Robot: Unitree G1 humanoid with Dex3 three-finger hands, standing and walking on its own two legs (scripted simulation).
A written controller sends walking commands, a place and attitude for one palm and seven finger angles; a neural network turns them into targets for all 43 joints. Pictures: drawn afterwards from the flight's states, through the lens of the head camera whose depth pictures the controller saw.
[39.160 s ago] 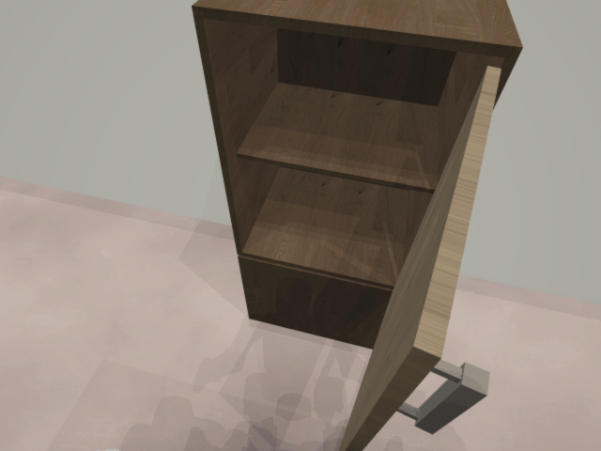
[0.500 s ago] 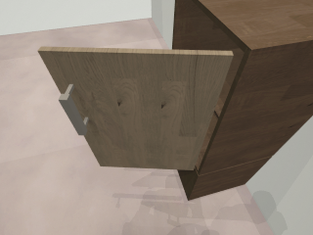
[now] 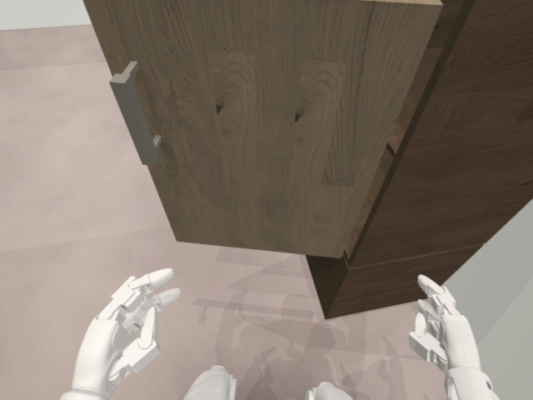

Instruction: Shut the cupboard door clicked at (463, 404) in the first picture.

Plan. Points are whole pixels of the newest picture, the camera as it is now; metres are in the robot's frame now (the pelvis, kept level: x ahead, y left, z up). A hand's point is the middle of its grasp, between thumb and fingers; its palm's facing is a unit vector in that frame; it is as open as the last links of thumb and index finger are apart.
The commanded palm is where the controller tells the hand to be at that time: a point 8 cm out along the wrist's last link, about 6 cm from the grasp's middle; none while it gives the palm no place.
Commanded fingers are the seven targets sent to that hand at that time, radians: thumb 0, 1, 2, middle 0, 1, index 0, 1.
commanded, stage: raise the hand and make a fist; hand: left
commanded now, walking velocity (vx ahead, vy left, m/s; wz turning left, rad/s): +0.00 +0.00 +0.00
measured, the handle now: (141, 116) +0.48 +0.24 +0.16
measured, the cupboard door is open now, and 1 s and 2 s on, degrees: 72 72 72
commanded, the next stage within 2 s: bring the fist close to the handle in 1.50 s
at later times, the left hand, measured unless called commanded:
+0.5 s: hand (121, 294) +0.22 +0.20 +0.10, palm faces +0.00 -1.00 -0.05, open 3.8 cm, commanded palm +0.19 +0.25 +0.11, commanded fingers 0.00 0.90 0.90 -1.04 -1.22 -1.04 -1.22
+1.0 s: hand (104, 255) +0.24 +0.21 +0.15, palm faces +0.00 -1.00 -0.06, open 3.1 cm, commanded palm +0.22 +0.26 +0.16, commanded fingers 0.00 0.90 0.90 -1.30 -1.50 -1.30 -1.50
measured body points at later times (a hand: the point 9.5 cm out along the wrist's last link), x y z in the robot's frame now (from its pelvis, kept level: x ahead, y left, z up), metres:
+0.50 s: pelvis +0.01 +0.03 +0.02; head +0.05 +0.02 +0.47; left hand +0.22 +0.25 +0.10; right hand +0.15 -0.22 -0.06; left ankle +0.05 +0.14 -0.66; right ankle +0.02 -0.10 -0.66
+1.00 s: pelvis +0.03 +0.02 +0.05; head +0.04 +0.01 +0.50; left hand +0.24 +0.26 +0.16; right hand +0.22 -0.19 -0.02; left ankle +0.05 +0.14 -0.66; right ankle +0.02 -0.10 -0.66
